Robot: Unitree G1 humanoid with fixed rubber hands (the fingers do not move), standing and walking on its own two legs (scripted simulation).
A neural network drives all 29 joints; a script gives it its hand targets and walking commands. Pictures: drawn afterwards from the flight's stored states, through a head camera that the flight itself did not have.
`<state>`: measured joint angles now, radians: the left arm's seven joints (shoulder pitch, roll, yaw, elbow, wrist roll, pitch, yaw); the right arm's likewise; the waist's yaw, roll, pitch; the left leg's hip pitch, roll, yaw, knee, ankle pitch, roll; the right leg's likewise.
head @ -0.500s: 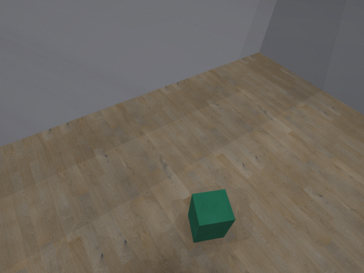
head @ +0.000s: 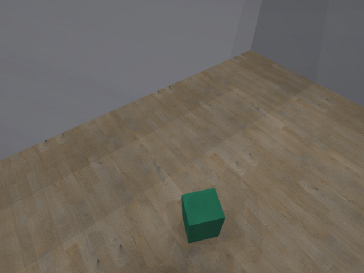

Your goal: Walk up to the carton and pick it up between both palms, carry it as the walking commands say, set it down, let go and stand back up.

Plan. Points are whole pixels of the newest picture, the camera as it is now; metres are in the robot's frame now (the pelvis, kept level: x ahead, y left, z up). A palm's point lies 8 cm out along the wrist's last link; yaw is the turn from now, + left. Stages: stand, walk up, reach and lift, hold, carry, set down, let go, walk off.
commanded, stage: walk up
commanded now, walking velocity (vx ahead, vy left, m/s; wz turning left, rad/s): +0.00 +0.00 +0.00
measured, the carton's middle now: (201, 216) +0.49 -0.08 -0.65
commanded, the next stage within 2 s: stand in 1.64 s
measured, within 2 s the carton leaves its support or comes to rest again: neither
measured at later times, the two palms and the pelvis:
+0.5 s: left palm out of the picture +0.02 +0.11 -0.13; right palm out of the picture +0.12 -0.41 -0.14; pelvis +0.05 -0.14 +0.00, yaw +7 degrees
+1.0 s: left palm out of the picture +0.11 +0.07 -0.15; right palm (322, 222) +0.27 -0.38 -0.14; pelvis +0.16 -0.15 -0.01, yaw +5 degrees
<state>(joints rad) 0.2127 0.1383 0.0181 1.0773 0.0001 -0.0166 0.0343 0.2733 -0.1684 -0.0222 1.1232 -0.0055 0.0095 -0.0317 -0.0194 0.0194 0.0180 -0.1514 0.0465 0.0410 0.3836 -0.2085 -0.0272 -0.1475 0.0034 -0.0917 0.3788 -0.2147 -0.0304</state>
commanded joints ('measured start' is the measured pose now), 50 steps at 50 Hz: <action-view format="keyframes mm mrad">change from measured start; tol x32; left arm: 1 69 89 17 3 -2 -4 -4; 50 275 117 7 32 17 -1 29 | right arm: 1 38 -62 -2 -12 0 -14 -4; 50 -135 -116 -41 -124 20 -13 -11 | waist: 1 19 21 37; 15 -18 279 15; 19 168 -365 -40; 50 74 -43 -76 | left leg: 1 -30 72 -64 -99 123 19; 4 61 443 -591 -224 -345 179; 18 -483 42 -67 203 -515 98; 21 -631 73 -106 763 -272 65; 34 -194 -50 -1 224 -79 50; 40 267 202 -143 114 979 166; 50 44 59 -42 104 576 79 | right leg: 1 12 -122 112 -94 107 2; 8 -437 -73 144 600 -108 83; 17 173 0 -42 139 -177 67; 20 60 -442 607 -331 -742 -55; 31 110 -232 172 -184 459 -114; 33 151 -287 182 -45 1152 -79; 37 129 -206 98 70 913 -15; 41 -66 -70 63 108 -82 40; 50 75 -140 81 66 516 18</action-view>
